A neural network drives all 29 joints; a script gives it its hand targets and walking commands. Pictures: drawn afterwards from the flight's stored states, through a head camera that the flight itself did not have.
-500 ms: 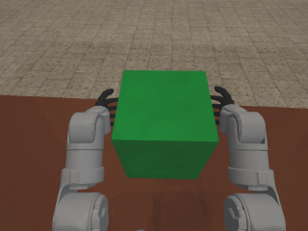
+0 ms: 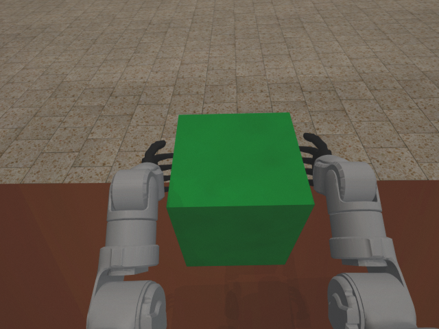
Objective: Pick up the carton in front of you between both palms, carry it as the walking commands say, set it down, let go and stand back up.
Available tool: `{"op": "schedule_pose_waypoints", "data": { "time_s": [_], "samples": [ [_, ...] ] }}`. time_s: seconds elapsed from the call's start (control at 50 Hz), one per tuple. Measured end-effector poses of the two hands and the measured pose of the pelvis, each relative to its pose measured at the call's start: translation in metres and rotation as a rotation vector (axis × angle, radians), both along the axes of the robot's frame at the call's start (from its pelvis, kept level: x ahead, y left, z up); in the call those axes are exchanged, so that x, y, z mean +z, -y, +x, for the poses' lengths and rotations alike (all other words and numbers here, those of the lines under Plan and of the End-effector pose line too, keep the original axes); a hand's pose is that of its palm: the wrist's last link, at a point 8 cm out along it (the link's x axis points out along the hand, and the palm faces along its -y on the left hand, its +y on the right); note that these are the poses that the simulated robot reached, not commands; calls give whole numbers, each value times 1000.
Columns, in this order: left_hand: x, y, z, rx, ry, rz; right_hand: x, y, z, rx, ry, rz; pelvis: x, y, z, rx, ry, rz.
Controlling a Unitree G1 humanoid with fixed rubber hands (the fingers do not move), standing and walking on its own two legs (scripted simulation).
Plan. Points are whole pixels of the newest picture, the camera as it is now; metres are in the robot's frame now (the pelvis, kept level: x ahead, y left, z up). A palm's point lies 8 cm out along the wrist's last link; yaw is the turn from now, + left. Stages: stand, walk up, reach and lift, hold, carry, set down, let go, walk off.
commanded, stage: carry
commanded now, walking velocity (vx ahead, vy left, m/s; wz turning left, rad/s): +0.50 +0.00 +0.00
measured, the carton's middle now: (234, 194) +0.37 -0.02 +0.04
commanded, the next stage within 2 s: none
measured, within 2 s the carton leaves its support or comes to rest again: neither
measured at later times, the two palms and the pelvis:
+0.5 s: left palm (149, 94) +0.65 +0.17 +0.11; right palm (266, 83) +0.66 -0.13 +0.11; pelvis +0.30 +0.01 -0.04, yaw -2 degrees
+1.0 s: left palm (179, 54) +0.95 +0.12 +0.07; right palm (267, 50) +0.93 -0.18 +0.07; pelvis +0.59 +0.00 -0.06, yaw +0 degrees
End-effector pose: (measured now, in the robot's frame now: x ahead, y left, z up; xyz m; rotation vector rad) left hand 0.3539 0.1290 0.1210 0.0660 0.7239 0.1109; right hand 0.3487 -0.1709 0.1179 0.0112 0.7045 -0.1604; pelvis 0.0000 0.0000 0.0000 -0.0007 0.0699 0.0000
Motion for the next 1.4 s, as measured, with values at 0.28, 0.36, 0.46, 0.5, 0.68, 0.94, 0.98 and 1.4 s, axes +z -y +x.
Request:
{"op": "schedule_pose_waypoints", "data": {
  "time_s": [0.28, 0.36, 0.46, 0.5, 0.68, 0.94, 0.98, 1.4],
  "samples": [
    [-27, -22, 123, 104, -64, -19, -28, -23, 150, 83, -64, 11, 12, 17, 138, 0, -23, 27],
    [-12, -28, 180, 98, 6, -26, -14, -28, 203, 65, 6, 20, 8, 9, 190, -9, -29, 19],
    [-8, -42, 259, 81, 78, -32, -6, -42, 279, 56, 78, 7, -19, -5, 269, -23, -11, -9],
    [-16, -46, 293, 60, 96, -35, -9, -46, 308, 48, 96, -19, -37, -10, 300, -25, 2, -14],
    [-59, -31, 389, -28, -103, -28, -52, -31, 378, -19, -104, -37, -34, -26, 386, -20, -6, -20],
    [-50, -5, 548, -12, 18, -70, -40, -5, 536, -50, 20, -18, -42, -6, 538, -4, -26, 1],
    [-53, 3, 578, -13, 36, -61, -45, 3, 566, -47, 37, -15, -54, 0, 570, 2, -21, 13],
    [-101, -13, 790, 103, -33, -21, -103, -13, 815, 74, -35, 17, -73, 24, 801, -5, -28, 26]
  ]
}}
